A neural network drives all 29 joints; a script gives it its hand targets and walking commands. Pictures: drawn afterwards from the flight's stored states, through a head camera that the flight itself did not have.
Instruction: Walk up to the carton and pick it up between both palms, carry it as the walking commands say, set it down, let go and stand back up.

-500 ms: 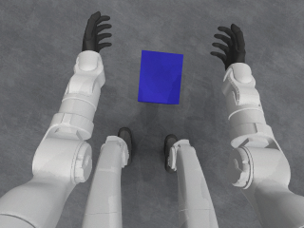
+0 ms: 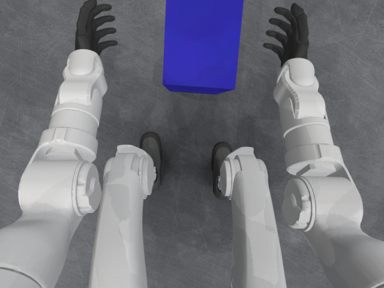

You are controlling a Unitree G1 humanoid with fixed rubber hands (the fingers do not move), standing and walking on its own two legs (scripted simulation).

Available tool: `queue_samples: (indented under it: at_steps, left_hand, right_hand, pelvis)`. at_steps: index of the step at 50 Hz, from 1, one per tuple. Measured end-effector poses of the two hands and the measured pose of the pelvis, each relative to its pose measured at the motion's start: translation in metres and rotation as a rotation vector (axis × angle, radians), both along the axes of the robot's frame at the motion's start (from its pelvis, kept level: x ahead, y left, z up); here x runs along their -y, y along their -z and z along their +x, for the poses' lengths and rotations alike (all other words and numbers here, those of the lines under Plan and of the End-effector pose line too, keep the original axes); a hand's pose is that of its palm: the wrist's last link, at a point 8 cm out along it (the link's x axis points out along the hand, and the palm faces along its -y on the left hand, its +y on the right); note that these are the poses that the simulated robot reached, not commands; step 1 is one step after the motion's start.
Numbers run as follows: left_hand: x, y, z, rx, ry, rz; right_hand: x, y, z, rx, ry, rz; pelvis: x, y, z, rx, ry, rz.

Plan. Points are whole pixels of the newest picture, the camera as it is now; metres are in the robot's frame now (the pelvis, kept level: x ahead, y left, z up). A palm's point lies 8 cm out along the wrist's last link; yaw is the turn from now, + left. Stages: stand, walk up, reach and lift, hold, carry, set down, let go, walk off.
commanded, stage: reach and lift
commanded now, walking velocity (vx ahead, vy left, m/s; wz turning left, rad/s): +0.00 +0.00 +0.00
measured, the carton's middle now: (197, 54) +0.52 -0.02 -0.38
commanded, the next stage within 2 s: none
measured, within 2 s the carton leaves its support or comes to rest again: neither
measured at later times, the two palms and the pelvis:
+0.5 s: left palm (123, 49) +0.52 +0.16 -0.30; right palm (263, 60) +0.50 -0.17 -0.29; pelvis -0.01 +0.01 -0.10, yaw +0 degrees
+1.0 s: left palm (117, 39) +0.54 +0.17 -0.32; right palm (263, 59) +0.51 -0.18 -0.32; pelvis -0.01 +0.01 -0.13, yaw -1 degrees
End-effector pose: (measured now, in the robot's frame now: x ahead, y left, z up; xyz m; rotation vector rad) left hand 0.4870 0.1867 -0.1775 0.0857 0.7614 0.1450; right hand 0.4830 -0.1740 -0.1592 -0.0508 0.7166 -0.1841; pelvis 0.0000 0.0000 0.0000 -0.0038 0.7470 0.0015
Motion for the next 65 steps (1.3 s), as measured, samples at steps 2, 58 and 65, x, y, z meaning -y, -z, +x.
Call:
queue_samples:
  at_steps: [2,58,65]
  left_hand:
    - [-0.007,0.015,0.007,0.016,0.022,0.029]
    - [0.028,0.143,0.055,0.016,0.125,-0.006]
    - [0.063,0.140,0.054,0.009,0.167,-0.054]
  right_hand:
    - [-0.006,0.016,0.005,0.001,-0.005,0.002]
    - [-0.002,0.159,0.027,-0.034,-0.051,0.002]
    - [-0.013,0.155,0.033,-0.016,-0.071,0.035]
  pelvis:
    - [-0.002,0.013,-0.008,0.043,-0.001,-0.004]
    - [-0.009,0.130,-0.007,0.215,-0.006,-0.024]
    - [-0.007,0.130,-0.006,0.213,-0.005,-0.020]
